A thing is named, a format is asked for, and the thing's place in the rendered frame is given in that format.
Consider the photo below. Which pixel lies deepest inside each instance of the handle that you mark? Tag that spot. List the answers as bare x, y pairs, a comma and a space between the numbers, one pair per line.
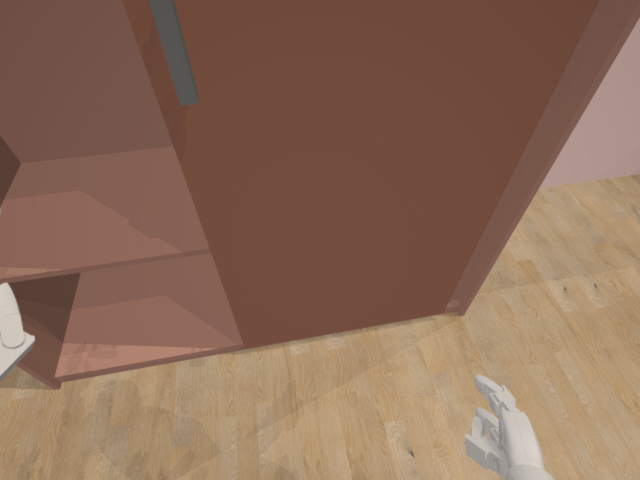
169, 29

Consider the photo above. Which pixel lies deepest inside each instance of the robot right hand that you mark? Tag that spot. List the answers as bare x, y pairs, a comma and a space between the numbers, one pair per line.
512, 439

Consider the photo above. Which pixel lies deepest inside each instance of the robot left hand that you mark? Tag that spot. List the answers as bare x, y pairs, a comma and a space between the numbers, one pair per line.
14, 342

